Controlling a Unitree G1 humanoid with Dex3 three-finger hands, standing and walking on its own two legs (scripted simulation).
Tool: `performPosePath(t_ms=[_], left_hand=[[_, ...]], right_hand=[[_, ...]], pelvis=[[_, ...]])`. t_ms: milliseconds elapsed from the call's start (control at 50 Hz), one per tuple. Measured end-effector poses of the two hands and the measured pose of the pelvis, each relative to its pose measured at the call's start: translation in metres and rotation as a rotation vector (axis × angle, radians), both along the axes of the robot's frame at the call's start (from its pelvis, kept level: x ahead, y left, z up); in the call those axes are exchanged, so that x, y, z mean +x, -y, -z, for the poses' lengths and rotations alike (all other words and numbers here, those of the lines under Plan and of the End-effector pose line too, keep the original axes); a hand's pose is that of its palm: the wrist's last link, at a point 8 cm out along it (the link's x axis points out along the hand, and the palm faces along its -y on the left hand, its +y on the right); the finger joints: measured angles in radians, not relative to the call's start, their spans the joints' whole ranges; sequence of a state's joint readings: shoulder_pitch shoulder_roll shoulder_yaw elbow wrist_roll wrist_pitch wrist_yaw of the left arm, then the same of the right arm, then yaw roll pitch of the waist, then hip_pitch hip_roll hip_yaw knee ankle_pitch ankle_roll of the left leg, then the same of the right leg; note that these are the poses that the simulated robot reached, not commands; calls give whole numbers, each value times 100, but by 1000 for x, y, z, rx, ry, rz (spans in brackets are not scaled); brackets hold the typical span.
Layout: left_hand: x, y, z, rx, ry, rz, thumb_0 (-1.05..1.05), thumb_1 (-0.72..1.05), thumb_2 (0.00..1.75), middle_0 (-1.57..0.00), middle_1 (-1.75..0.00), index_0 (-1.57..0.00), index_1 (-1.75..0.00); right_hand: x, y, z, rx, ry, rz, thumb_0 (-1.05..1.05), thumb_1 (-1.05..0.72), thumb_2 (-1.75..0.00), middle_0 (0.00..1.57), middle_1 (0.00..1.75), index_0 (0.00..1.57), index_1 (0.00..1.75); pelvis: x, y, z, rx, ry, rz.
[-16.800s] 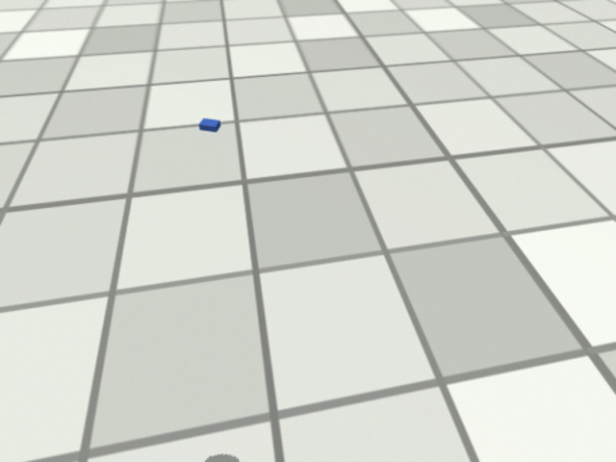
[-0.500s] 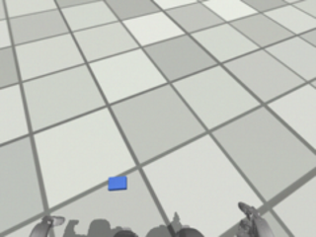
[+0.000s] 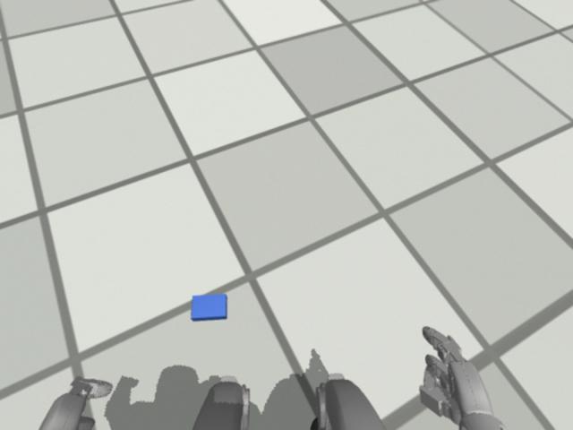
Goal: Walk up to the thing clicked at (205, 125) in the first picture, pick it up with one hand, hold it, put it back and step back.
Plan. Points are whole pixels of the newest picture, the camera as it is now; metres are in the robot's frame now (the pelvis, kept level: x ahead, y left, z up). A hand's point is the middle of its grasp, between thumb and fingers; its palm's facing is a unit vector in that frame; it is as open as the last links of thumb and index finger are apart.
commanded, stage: rise first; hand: left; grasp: from above
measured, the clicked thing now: (209, 307) +0.47 +0.20 -0.64
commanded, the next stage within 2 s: none
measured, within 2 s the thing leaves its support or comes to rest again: neither
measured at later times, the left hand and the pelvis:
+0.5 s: hand (147, 354) +0.29 +0.28 -0.34, palm faces -0.46 -0.33 -0.82, open 13.1 cm; pelvis -0.06 -0.01 -0.20, yaw -1 degrees
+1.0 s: hand (166, 322) +0.38 +0.28 -0.44, palm faces -0.46 -0.03 -0.89, open 12.6 cm; pelvis -0.08 +0.00 -0.28, yaw -4 degrees
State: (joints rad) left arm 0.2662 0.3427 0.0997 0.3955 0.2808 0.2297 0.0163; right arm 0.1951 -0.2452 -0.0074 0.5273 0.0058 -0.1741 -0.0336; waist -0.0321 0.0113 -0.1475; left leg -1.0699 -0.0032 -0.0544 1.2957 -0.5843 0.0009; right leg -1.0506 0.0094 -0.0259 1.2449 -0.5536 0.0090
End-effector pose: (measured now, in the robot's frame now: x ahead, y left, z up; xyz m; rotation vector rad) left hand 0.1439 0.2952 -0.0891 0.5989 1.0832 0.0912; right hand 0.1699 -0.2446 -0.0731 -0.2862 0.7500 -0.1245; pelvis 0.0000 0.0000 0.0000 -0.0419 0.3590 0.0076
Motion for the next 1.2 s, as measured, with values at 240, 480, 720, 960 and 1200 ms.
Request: performPosePath(t_ms=[240,480,720,960,1200], left_hand=[[67,-4,95,192,103,330,0,-45,88,-19,-97,-19,-97],[144,4,185,398,192,602,0,-38,86,-26,-90,-25,-91],[197,13,246,509,246,799,0,-29,84,-29,-83,-28,-84],[234,18,286,580,275,916,0,-26,81,-33,-74,-32,-75],[257,23,316,594,283,941,0,-27,80,-33,-73,-32,-74]], right_hand=[[-17,22,105,-30,-67,-38,1,-92,-90,20,30,20,30],[-82,32,235,-7,-293,-10,1,-92,-90,20,30,20,30],[-171,35,289,-32,-518,80,1,-88,-89,20,30,20,30],[-209,35,303,-75,-646,123,0,-89,-89,20,30,20,30],[-210,28,324,-67,-697,89,0,-90,-89,20,30,20,30]], pelvis=[[-28,3,91,12,-151,11],[-60,7,189,3,-233,20],[-78,4,249,-26,-232,33],[-78,-3,281,-56,-239,40],[-72,-3,302,-62,-255,49]])
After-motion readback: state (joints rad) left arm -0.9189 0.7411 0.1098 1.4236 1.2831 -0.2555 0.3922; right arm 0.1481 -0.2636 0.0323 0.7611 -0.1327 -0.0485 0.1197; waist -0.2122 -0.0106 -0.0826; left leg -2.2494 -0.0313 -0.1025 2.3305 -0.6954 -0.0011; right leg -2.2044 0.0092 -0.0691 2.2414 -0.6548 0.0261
